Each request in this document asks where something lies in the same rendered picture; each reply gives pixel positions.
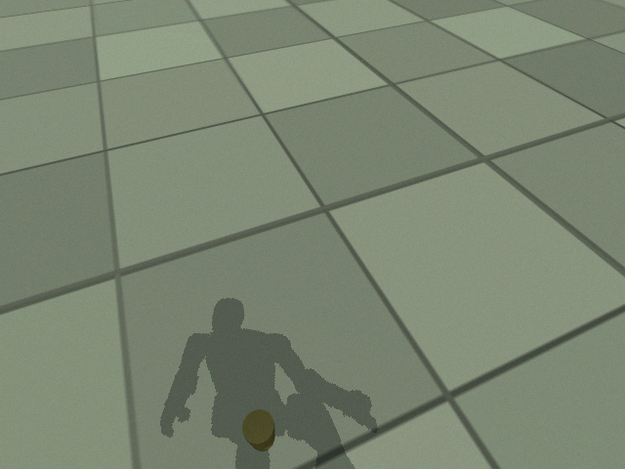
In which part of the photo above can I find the cup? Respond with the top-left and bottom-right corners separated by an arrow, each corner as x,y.
242,409 -> 275,451

